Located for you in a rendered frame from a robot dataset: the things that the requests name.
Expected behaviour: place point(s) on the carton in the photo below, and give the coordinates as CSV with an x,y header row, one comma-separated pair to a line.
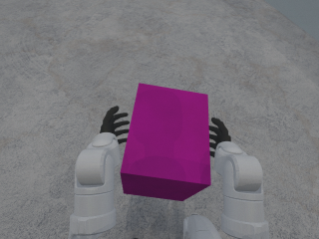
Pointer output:
x,y
167,154

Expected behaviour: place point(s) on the left robot forearm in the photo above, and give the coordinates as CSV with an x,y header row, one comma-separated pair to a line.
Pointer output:
x,y
94,184

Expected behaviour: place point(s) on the robot left hand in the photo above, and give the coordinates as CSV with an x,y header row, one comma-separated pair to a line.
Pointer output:
x,y
109,125

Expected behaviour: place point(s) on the right robot forearm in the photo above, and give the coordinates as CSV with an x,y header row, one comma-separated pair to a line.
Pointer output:
x,y
242,187

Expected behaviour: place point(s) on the robot right hand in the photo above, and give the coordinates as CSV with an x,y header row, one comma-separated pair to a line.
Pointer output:
x,y
222,134

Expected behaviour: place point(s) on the robot right thigh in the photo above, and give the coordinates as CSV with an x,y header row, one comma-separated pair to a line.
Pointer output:
x,y
199,227

